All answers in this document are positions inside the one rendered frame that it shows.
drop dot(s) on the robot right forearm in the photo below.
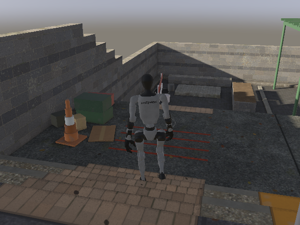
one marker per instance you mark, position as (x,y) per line
(169,124)

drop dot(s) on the right robot upper arm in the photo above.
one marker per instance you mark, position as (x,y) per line
(165,106)

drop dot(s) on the right robot hand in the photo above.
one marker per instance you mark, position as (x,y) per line
(170,134)

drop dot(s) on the left robot thigh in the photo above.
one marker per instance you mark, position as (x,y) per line
(139,141)

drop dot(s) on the humanoid robot torso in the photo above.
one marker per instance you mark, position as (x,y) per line
(149,114)

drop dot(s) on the left robot upper arm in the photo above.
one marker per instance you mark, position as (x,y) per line
(132,108)

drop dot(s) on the left robot hand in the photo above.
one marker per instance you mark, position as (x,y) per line
(127,145)

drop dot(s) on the robot left forearm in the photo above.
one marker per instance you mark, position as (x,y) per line
(129,129)

